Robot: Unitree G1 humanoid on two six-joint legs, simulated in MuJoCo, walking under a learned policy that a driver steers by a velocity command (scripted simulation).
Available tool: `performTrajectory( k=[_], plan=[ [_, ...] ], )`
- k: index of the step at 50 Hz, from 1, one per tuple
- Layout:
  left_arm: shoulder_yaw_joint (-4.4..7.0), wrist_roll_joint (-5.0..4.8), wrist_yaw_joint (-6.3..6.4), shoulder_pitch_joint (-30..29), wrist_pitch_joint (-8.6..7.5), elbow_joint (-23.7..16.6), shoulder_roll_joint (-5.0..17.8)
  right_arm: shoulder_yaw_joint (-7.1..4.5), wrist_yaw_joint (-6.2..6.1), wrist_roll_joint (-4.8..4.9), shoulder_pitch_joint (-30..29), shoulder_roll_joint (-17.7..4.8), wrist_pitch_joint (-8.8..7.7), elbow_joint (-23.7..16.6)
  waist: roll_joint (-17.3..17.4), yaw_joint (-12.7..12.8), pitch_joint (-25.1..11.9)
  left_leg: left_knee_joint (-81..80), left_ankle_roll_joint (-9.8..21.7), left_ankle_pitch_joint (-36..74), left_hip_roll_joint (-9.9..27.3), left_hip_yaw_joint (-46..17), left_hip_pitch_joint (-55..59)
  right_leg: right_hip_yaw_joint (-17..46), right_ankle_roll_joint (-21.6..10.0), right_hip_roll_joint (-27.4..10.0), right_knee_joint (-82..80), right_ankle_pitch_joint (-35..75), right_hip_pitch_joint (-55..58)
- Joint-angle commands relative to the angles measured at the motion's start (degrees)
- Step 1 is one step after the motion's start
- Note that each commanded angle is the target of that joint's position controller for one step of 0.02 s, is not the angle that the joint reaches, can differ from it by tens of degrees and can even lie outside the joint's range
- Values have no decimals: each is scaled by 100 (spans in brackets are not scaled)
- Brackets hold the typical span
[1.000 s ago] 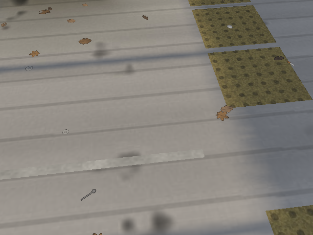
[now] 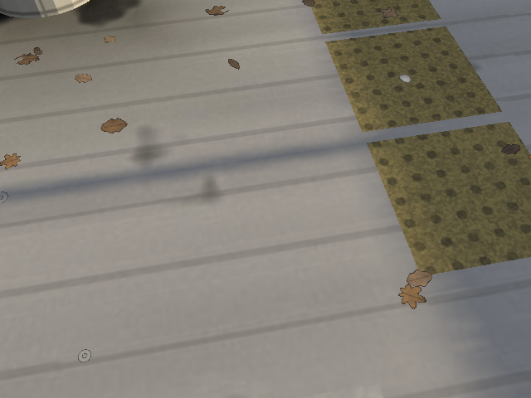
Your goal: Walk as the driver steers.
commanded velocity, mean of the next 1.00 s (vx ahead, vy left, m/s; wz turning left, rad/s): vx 0.16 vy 0.00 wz -0.55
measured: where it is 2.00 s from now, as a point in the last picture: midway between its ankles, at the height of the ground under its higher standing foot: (419, 320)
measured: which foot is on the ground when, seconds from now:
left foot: up 0.00-0.12, down 0.14-0.56, up 0.58-1.00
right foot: down 0.00-0.14, up 0.16-0.54, down 0.56-1.00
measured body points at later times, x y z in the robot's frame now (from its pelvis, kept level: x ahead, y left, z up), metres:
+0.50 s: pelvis +0.03 +0.04 +0.01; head +0.07 +0.03 +0.45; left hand +0.28 +0.25 -0.09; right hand +0.08 -0.27 -0.09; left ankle +0.08 +0.17 -0.73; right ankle -0.01 -0.09 -0.70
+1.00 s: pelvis +0.16 -0.03 +0.00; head +0.17 -0.05 +0.45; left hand +0.34 +0.21 -0.10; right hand +0.21 -0.36 -0.08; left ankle +0.31 +0.02 -0.73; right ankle -0.01 -0.07 -0.73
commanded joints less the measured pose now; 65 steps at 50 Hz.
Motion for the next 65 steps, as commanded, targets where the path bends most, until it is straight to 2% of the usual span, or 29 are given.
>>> performTrajectory(
  k=[1,6,7,8,9,10,13,20,25,27,28,29,30,31,32,33,35,37,43,48,51,52,53,54,55,57,59,61,65],
  plan=[
    [287,-28,85,-195,37,-487,966,-158,-4,24,321,-483,-63,-249,-790,-96,-1099,-429,-55,291,-169,166,661,1628,-850,-1290,-838,-675,514],
    [269,-97,99,-241,169,-562,855,-242,108,79,563,-534,-261,-194,-939,-275,-1001,-2374,229,877,-219,275,1547,2006,-531,-1088,-301,-515,636],
    [214,-98,105,-83,177,-565,666,-328,93,15,697,-820,-273,-189,-603,-260,-1052,-2811,460,1061,417,-165,2121,1761,-257,-807,174,-1053,257],
    [152,-84,80,49,145,-701,392,-457,55,-152,522,-1401,-206,-249,1010,35,-865,-3117,1193,1674,1643,-1543,2435,664,116,28,1297,-2345,-792],
    [255,-28,55,19,59,-721,746,-438,66,-299,443,-1223,-192,-310,1616,-78,-824,-3280,1881,2337,2285,-2332,2178,171,390,103,2750,-3070,-1168],
    [368,-33,36,180,43,-588,1038,-346,40,-247,222,-922,-199,-435,1115,-23,-808,-3145,1900,2534,2186,-1945,2128,251,522,-135,3566,-2796,-1168],
    [343,-77,81,369,215,-349,754,-252,-15,-11,-76,-613,-158,-491,678,-17,-604,-2862,1445,2825,1467,-653,2280,29,832,-290,4391,-2045,-1381],
    [160,-114,-48,-328,230,-801,370,-405,-48,-28,234,-950,11,-385,1095,-429,-761,-2890,1657,3075,1585,132,2747,-623,964,-722,2594,-1856,-747],
    [232,-116,-164,-129,295,-832,497,-485,65,133,95,-1098,-2,-317,1152,-312,-760,-2642,1544,3014,1767,379,2556,-1003,609,-671,1116,-1504,205],
    [289,-125,-176,331,303,-651,498,-478,79,238,146,-1006,-10,-226,917,-96,-864,-2284,1173,1491,1606,691,1975,-1198,241,-433,76,-884,1233],
    [379,-155,-137,766,283,-508,677,-406,109,172,332,-717,-24,-131,313,17,-925,-1544,811,287,1325,1094,1083,-704,-12,-604,-240,-795,2210],
    [521,-183,-45,1282,223,-481,1303,-215,177,-128,119,-173,-49,-366,-1474,69,-926,656,254,-1802,585,1684,-692,1520,-666,-2149,-485,-557,3161],
    [509,17,-138,1391,3,-592,1524,-281,154,-26,-460,-413,-171,-697,-1613,419,-887,1449,234,-1823,0,644,-1763,3326,-1679,-2806,-1206,-2183,2701],
    [395,60,-168,1194,-161,-575,1153,-384,173,138,-785,-777,-263,-735,-1119,411,-448,1655,375,-1253,257,307,-1976,3057,-1548,-2645,-1531,-3103,2524],
    [308,8,-134,952,-241,-536,936,-445,197,180,-733,-921,-329,-686,-1036,220,-143,1493,485,-633,352,284,-1991,2684,-1291,-2437,-1604,-3304,2284],
    [244,-48,-85,767,-264,-576,806,-461,188,99,-572,-898,-370,-514,-852,100,-99,1323,461,-179,441,282,-1833,2329,-1099,-2210,-1591,-3027,2184],
    [182,-17,3,648,-270,-595,732,-450,217,7,-450,-785,-468,-420,-859,-34,-113,885,340,623,373,343,-1390,1820,-949,-1847,-1682,-2257,1951],
    [185,18,55,770,-321,-540,740,-406,257,20,-464,-633,-546,-341,-713,-25,-208,321,240,1213,245,428,-1159,1460,-904,-1687,-1654,-1473,1960],
    [259,-108,85,1153,-347,-262,926,-253,376,118,-1011,-401,-625,-399,-819,236,-74,-1506,45,1824,0,451,-230,1151,-828,-1568,-1478,-1050,1536],
    [240,-104,26,1340,-335,-59,885,-257,472,167,-984,-606,-734,-446,-880,234,20,-2001,330,1496,28,500,398,1493,-778,-1843,-1182,-783,1706],
    [141,-60,15,1264,-301,-60,611,-402,393,105,116,-888,-787,-183,-803,-354,-549,-2387,777,1359,52,559,2085,1184,-473,-1410,69,625,1546],
    [21,42,25,1210,-305,-191,311,-467,360,21,1081,-1205,-798,-70,-90,-751,-1400,-2357,1184,1108,999,-504,3506,742,-231,-997,1792,57,806],
    [-44,-143,68,1741,-386,-339,52,-593,424,-36,1610,-1681,-748,204,1959,-496,-1876,-3149,1997,-418,2020,-3183,4889,185,181,-120,3636,-2431,-1122],
    [66,-213,77,1564,-438,-216,606,-432,470,110,1498,-1076,-754,197,1309,-589,-1329,-3501,1955,-1316,2074,-3553,4652,554,215,-358,4384,-2679,-1887],
    [115,-231,45,1081,-467,-247,788,-340,442,127,1231,-788,-725,174,875,-602,-683,-3483,1776,-1052,1902,-2716,4122,480,151,-602,4515,-2200,-2138],
    [83,-80,0,620,-516,-308,628,-247,404,45,825,-575,-656,120,318,-421,-236,-3659,1693,113,1478,-1722,3274,97,164,-1024,4096,-1441,-1975],
    [66,-68,-55,643,-514,-285,462,-193,367,0,728,-490,-667,121,561,-267,-244,-3885,1666,789,1230,-1200,2854,-53,221,-1207,3759,-1090,-1587],
    [19,-42,-73,554,-482,-310,300,-196,346,73,804,-555,-694,205,536,-234,-177,-4048,1762,1314,1198,-851,2661,-207,330,-1258,3428,-957,-1630],
    [-89,2,-108,-169,-537,-519,101,-224,291,123,946,-774,-638,349,383,-399,-10,-4194,1685,2170,1022,-152,2532,-433,472,-1238,1947,82,-1585]
  ],
)
Velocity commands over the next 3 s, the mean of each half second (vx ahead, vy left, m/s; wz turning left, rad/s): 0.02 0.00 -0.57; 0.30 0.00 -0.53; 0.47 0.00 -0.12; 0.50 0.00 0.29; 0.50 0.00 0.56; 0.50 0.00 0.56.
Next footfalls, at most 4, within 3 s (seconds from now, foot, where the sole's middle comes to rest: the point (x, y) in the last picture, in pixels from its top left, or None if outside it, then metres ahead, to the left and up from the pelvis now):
0.14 left None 0.11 0.16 -0.77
0.56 right None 0.02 -0.09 -0.77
1.02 left None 0.34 0.00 -0.77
1.54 right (452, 383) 0.47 -0.39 -0.77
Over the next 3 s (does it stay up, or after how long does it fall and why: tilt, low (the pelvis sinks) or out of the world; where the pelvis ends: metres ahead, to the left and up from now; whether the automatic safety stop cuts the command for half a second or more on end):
stays up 1.14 -0.46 0.00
